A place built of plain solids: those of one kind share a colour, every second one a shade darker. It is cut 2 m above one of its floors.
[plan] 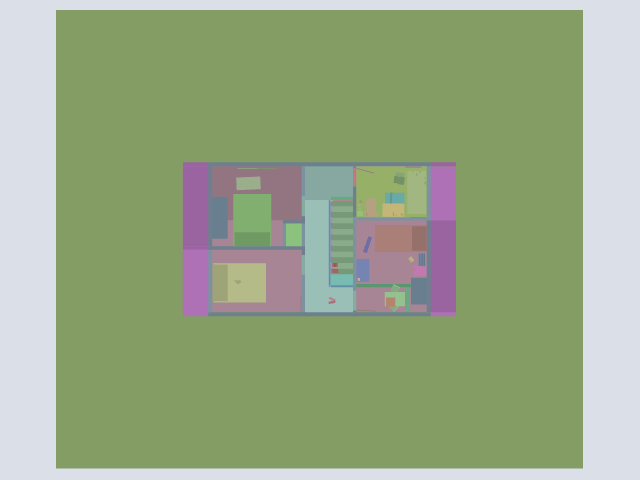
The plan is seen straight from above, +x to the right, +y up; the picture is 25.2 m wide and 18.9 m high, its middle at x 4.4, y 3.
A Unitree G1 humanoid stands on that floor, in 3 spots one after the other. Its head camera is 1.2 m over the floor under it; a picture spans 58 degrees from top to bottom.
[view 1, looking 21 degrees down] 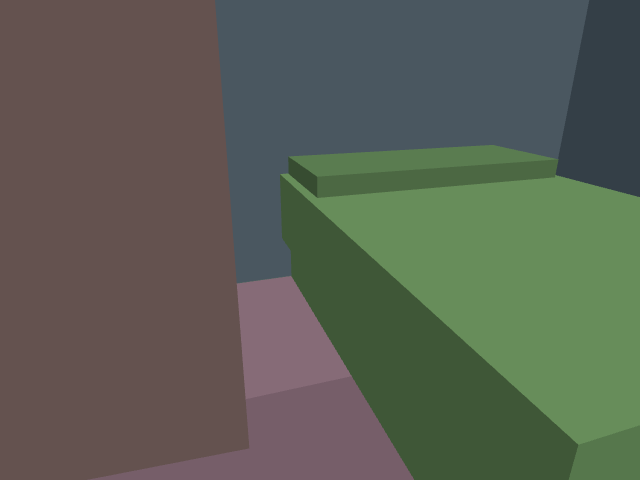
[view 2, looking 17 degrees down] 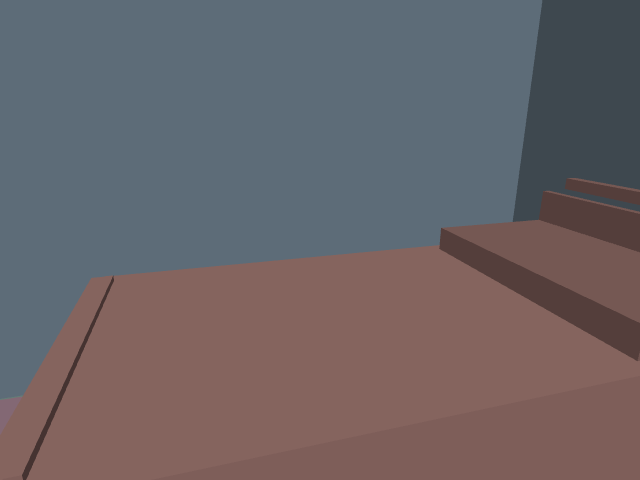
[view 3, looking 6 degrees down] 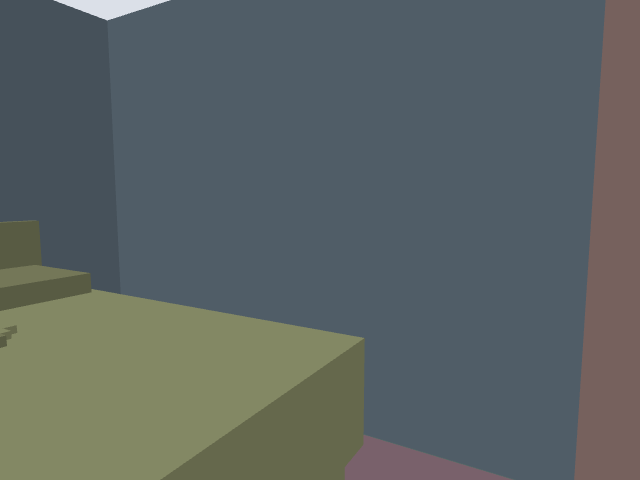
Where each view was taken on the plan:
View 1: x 3.02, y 5.17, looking -108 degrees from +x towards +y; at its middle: low_bed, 1.89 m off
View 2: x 6.97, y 1.88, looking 74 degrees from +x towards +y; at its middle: wall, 2.06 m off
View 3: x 2.88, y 0.72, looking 120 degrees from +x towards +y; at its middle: wall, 2.20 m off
